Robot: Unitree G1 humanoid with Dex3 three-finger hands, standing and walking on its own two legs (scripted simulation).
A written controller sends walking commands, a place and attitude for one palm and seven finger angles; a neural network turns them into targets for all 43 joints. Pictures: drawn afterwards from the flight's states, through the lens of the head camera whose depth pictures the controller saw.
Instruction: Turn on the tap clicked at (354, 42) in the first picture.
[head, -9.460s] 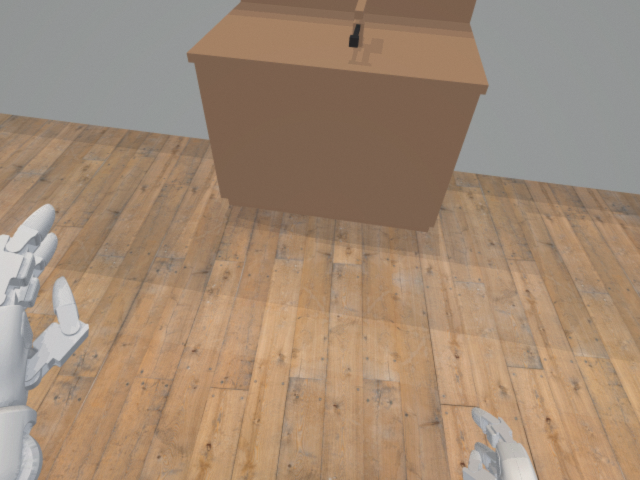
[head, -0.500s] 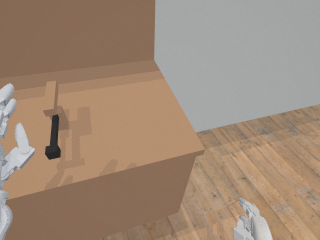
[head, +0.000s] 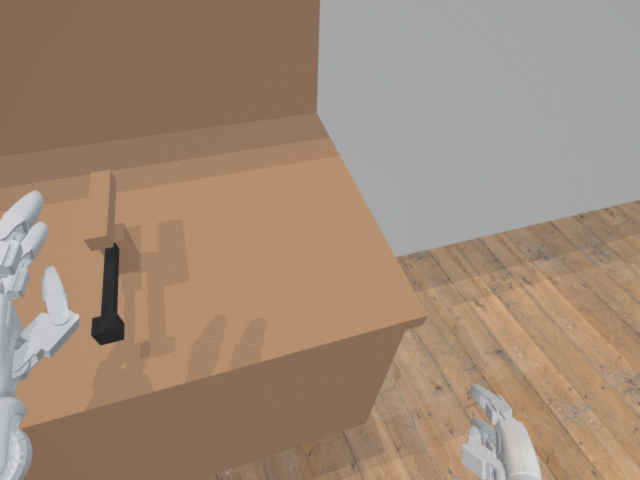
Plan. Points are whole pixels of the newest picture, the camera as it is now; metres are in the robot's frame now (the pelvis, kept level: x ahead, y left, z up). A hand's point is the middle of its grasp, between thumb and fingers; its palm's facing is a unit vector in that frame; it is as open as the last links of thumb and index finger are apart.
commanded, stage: come to a stop and stand still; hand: left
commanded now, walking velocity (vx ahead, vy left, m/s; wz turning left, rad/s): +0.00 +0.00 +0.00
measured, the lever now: (108, 329) +0.27 +0.29 +0.02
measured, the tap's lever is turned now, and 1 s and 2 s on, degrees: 0 0 0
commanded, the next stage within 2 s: look again from close up in 0.18 s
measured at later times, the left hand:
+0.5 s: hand (71, 320) +0.22 +0.25 +0.15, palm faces +0.33 -0.86 -0.38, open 7.4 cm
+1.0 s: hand (47, 347) +0.19 +0.26 +0.16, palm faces +0.37 -0.84 -0.39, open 7.5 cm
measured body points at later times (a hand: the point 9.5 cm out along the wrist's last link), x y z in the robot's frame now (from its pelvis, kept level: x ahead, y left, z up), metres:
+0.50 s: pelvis -0.01 +0.02 +0.00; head +0.02 +0.02 +0.45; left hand +0.19 +0.30 +0.17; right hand +0.17 -0.21 -0.08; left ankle +0.01 +0.13 -0.74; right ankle +0.01 -0.14 -0.74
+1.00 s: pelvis -0.03 +0.01 -0.01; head +0.02 +0.04 +0.43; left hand +0.17 +0.30 +0.18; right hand +0.18 -0.19 -0.07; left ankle +0.01 +0.13 -0.74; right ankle +0.01 -0.14 -0.74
